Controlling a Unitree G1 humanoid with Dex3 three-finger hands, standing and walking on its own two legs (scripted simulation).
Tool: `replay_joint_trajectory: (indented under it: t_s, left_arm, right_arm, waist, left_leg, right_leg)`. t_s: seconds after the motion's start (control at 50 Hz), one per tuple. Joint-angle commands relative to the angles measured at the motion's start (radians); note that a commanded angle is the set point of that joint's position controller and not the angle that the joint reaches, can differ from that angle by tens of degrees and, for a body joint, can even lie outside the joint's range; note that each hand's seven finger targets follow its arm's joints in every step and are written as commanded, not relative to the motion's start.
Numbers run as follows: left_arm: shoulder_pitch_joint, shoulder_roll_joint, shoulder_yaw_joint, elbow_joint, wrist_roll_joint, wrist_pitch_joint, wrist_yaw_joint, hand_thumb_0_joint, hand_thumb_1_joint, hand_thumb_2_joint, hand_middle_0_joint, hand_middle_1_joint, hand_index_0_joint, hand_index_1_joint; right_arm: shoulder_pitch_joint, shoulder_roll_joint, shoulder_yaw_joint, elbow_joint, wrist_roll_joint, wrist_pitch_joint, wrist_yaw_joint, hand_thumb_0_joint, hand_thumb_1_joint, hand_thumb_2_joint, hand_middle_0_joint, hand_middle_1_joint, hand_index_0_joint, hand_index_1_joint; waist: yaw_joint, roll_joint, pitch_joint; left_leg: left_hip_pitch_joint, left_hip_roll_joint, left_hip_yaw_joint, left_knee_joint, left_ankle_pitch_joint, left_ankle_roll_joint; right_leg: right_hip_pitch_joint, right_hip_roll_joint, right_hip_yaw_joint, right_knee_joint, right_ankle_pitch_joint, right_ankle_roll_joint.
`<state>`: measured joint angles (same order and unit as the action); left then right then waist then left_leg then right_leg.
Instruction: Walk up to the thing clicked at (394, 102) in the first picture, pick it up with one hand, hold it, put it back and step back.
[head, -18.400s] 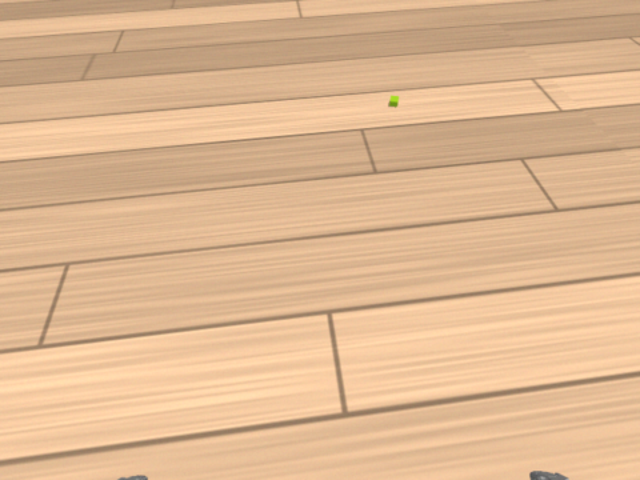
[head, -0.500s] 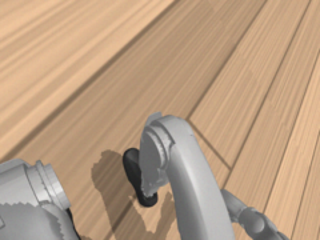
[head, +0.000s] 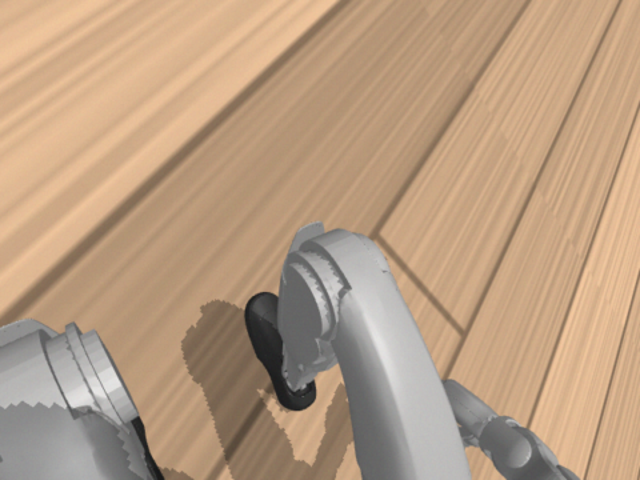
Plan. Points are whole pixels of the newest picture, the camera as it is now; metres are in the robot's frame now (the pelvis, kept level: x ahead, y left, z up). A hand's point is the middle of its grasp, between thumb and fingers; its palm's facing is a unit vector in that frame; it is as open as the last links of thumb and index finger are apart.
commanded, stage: close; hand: left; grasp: from above
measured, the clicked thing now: out of the picture +0.44 +0.40 -0.29
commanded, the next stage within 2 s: settle in 0.74 s
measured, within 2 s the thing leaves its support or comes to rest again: leaves its support in 1.10 s
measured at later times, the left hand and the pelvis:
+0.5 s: hand out of the picture +0.42 +0.39 -0.25, palm faces -0.44 -0.19 -0.88, open 8.8 cm; pelvis +0.00 +0.00 +0.00, yaw +0 degrees
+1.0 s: hand out of the picture +0.42 +0.39 -0.25, palm faces -0.43 -0.20 -0.88, open 7.0 cm; pelvis +0.00 +0.00 +0.00, yaw +0 degrees
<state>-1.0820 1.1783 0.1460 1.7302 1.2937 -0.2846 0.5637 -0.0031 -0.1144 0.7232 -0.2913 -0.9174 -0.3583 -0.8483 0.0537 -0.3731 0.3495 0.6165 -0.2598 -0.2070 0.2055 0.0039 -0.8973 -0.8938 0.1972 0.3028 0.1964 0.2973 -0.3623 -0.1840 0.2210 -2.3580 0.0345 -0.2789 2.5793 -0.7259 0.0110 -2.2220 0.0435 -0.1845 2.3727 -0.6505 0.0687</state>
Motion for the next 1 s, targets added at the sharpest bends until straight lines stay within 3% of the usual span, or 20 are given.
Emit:
replay_joint_trajectory:
  t_s: [0.0, 0.1, 0.16, 0.24, 0.3, 0.32, 0.38, 0.4, 0.46, 0.5, 0.54, 0.6, 0.66, 0.76, 0.8, 0.84, 0.94, 0.98]
  left_arm:
    - [-0.168, 0.243, 0.004, -0.074, -0.018, 0.007, 0.03, 0.0, 0.026, 0.647, -0.374, -0.867, -0.449, -0.789]
    - [-0.168, 0.255, 0.006, -0.097, -0.018, 0.005, 0.023, 0.0, 0.113, 0.587, -0.426, -0.845, -0.516, -0.753]
    - [-0.154, 0.266, 0.03, -0.104, -0.032, -0.004, 0.03, 0.0, 0.169, 0.55, -0.465, -0.822, -0.56, -0.724]
    - [-0.162, 0.255, 0.011, -0.109, -0.013, -0.008, 0.024, 0.0, 0.245, 0.527, -0.518, -0.8, -0.617, -0.698]
    - [-0.173, 0.277, 0.03, -0.116, -0.02, -0.013, 0.036, 0.0, 0.321, 0.506, -0.581, -0.768, -0.678, -0.668]
    - [-0.145, 0.262, 0.019, -0.08, -0.016, -0.01, 0.035, 0.0, 0.348, 0.501, -0.601, -0.77, -0.701, -0.667]
    - [-0.189, 0.262, 0.006, -0.134, -0.009, -0.009, 0.031, 0.0, 0.407, 0.486, -0.639, -0.764, -0.745, -0.656]
    - [-0.199, 0.285, 0.025, -0.146, -0.014, -0.011, 0.038, 0.0, 0.432, 0.475, -0.655, -0.76, -0.763, -0.65]
    - [-0.165, 0.248, 0.011, -0.082, -0.018, -0.008, 0.036, 0.0, 0.502, 0.473, -0.726, -0.719, -0.825, -0.618]
    - [-0.213, 0.29, 0.026, -0.15, -0.007, -0.01, 0.035, 0.0, 0.53, 0.472, -0.749, -0.715, -0.849, -0.613]
    - [-0.207, 0.287, 0.029, -0.143, -0.016, -0.005, 0.04, 0.0, 0.585, 0.472, -0.798, -0.691, -0.892, -0.595]
    - [-0.155, 0.238, 0.001, -0.065, -0.013, 0.003, 0.031, 0.0, 0.617, 0.493, -0.84, -0.67, -0.924, -0.584]
    - [-0.191, 0.285, 0.022, -0.123, -0.013, -0.001, 0.03, 0.0, 0.678, 0.444, -0.878, -0.644, -0.97, -0.549]
    - [-0.145, 0.247, 0.008, -0.069, -0.017, 0.002, 0.026, 0.0, 0.713, 0.435, -0.928, -0.595, -1.009, -0.513]
    - [-0.189, 0.286, 0.027, -0.135, -0.012, -0.003, 0.026, 0.0, 0.744, 0.407, -0.948, -0.577, -1.032, -0.491]
    - [-0.152, 0.244, 0.009, -0.073, -0.02, 0.001, 0.022, 0.0, 0.738, 0.391, -0.983, -0.595, -1.08, -0.498]
    - [-0.232, 0.287, 0.03, -0.189, -0.027, 0.0, 0.014, 0.0, 0.741, 0.332, -0.979, -0.548, -1.081, -0.446]
    - [-0.185, 0.289, 0.043, -0.168, -0.019, 0.011, 0.008, 0.0, 0.741, 0.333, -0.992, -0.521, -1.086, -0.428]
  right_arm:
    - [0.178, -0.324, -0.085, 0.021, 0.0, 0.007, -0.002, 0.0, -0.886, -0.896, 0.2, 0.299, 0.2, 0.299]
    - [0.182, -0.328, -0.089, 0.023, -0.003, 0.013, -0.003, 0.0, -0.887, -0.895, 0.2, 0.299, 0.2, 0.299]
    - [0.172, -0.332, -0.088, 0.021, -0.003, 0.019, -0.004, 0.0, -0.887, -0.895, 0.2, 0.299, 0.2, 0.299]
    - [0.17, -0.328, -0.089, 0.014, -0.001, 0.014, -0.001, 0.0, -0.887, -0.894, 0.2, 0.299, 0.2, 0.299]
    - [0.173, -0.332, -0.09, 0.019, -0.005, 0.014, -0.006, 0.0, -0.887, -0.895, 0.2, 0.299, 0.2, 0.299]
    - [0.173, -0.335, -0.09, 0.017, -0.004, 0.015, -0.006, 0.0, -0.888, -0.895, 0.2, 0.299, 0.2, 0.299]
    - [0.179, -0.337, -0.098, 0.02, -0.006, 0.01, -0.008, 0.0, -0.888, -0.895, 0.2, 0.299, 0.2, 0.299]
    - [0.174, -0.338, -0.098, 0.019, -0.006, 0.011, -0.01, 0.0, -0.889, -0.895, 0.2, 0.299, 0.2, 0.299]
    - [0.179, -0.335, -0.089, 0.022, -0.006, 0.012, -0.007, 0.0, -0.888, -0.895, 0.2, 0.299, 0.2, 0.299]
    - [0.183, -0.338, -0.097, 0.019, -0.001, 0.01, -0.008, 0.0, -0.889, -0.895, 0.2, 0.299, 0.2, 0.299]
    - [0.178, -0.34, -0.099, 0.021, -0.003, 0.012, -0.01, 0.0, -0.889, -0.896, 0.2, 0.299, 0.2, 0.299]
    - [0.173, -0.33, -0.091, 0.021, -0.003, 0.011, -0.008, 0.0, -0.889, -0.895, 0.2, 0.299, 0.199, 0.299]
    - [0.173, -0.34, -0.1, 0.02, -0.002, 0.011, -0.011, 0.0, -0.888, -0.895, 0.2, 0.299, 0.2, 0.299]
    - [0.177, -0.337, -0.098, 0.012, -0.002, 0.013, -0.012, 0.0, -0.889, -0.896, 0.2, 0.299, 0.199, 0.299]
    - [0.189, -0.341, -0.103, 0.015, -0.003, 0.013, -0.011, 0.0, -0.89, -0.896, 0.2, 0.299, 0.2, 0.299]
    - [0.179, -0.331, -0.095, 0.014, -0.003, 0.014, -0.009, 0.0, -0.899, -0.897, 0.2, 0.3, 0.2, 0.3]
    - [0.195, -0.336, -0.114, 0.019, 0.002, 0.016, -0.014, 0.0, -0.899, -0.897, 0.2, 0.3, 0.2, 0.3]
    - [0.195, -0.333, -0.115, 0.013, 0.001, 0.022, -0.013, 0.0, -0.898, -0.897, 0.2, 0.3, 0.2, 0.3]
  waist:
    - [-0.051, 0.6, -0.648]
    - [-0.047, 0.602, -0.654]
    - [-0.035, 0.592, -0.653]
    - [-0.05, 0.596, -0.639]
    - [-0.046, 0.588, -0.661]
    - [-0.05, 0.57, -0.627]
    - [-0.048, 0.593, -0.639]
    - [-0.042, 0.611, -0.664]
    - [-0.061, 0.557, -0.614]
    - [-0.045, 0.608, -0.666]
    - [-0.042, 0.609, -0.682]
    - [-0.054, 0.566, -0.61]
    - [-0.039, 0.606, -0.646]
    - [-0.051, 0.544, -0.611]
    - [-0.037, 0.593, -0.663]
    - [-0.051, 0.562, -0.631]
    - [-0.035, 0.629, -0.699]
    - [-0.029, 0.631, -0.698]
  left_leg:
    - [0.547, 0.042, 0.072, -0.278, 0.293, -0.019]
    - [0.534, 0.038, 0.089, -0.269, 0.312, -0.013]
    - [0.516, 0.037, 0.085, -0.283, 0.288, -0.015]
    - [0.536, 0.039, 0.08, -0.274, 0.274, -0.015]
    - [0.522, 0.037, 0.085, -0.273, 0.261, -0.011]
    - [0.5, 0.035, 0.091, -0.274, 0.243, -0.008]
    - [0.525, 0.037, 0.09, -0.276, 0.246, -0.013]
    - [0.526, 0.038, 0.089, -0.281, 0.252, -0.013]
    - [0.487, 0.036, 0.082, -0.283, 0.226, -0.008]
    - [0.546, 0.039, 0.078, -0.282, 0.261, -0.015]
    - [0.537, 0.038, 0.082, -0.279, 0.278, -0.015]
    - [0.503, 0.036, 0.084, -0.276, 0.255, -0.011]
    - [0.52, 0.035, 0.086, -0.282, 0.264, -0.014]
    - [0.481, 0.033, 0.093, -0.278, 0.226, -0.004]
    - [0.528, 0.034, 0.086, -0.286, 0.257, -0.012]
    - [0.505, 0.037, 0.082, -0.281, 0.248, -0.01]
    - [0.538, 0.033, 0.091, -0.281, 0.274, -0.014]
    - [0.538, 0.034, 0.093, -0.288, 0.276, -0.016]
  right_leg:
    - [0.32, 0.04, -0.111, -0.158, 0.269, -0.075]
    - [0.352, 0.044, -0.102, -0.17, 0.286, -0.076]
    - [0.346, 0.044, -0.109, -0.172, 0.265, -0.078]
    - [0.315, 0.04, -0.108, -0.159, 0.253, -0.076]
    - [0.34, 0.042, -0.105, -0.174, 0.248, -0.076]
    - [0.336, 0.044, -0.104, -0.181, 0.238, -0.075]
    - [0.321, 0.04, -0.101, -0.169, 0.239, -0.079]
    - [0.341, 0.045, -0.103, -0.178, 0.241, -0.08]
    - [0.322, 0.043, -0.11, -0.181, 0.224, -0.074]
    - [0.317, 0.04, -0.106, -0.169, 0.245, -0.078]
    - [0.335, 0.042, -0.106, -0.171, 0.262, -0.077]
    - [0.308, 0.042, -0.107, -0.172, 0.244, -0.075]
    - [0.317, 0.04, -0.104, -0.171, 0.248, -0.078]
    - [0.328, 0.042, -0.099, -0.189, 0.227, -0.074]
    - [0.327, 0.039, -0.102, -0.176, 0.245, -0.077]
    - [0.323, 0.042, -0.105, -0.177, 0.238, -0.076]
    - [0.328, 0.036, -0.097, -0.171, 0.259, -0.08]
    - [0.334, 0.04, -0.098, -0.174, 0.255, -0.082]
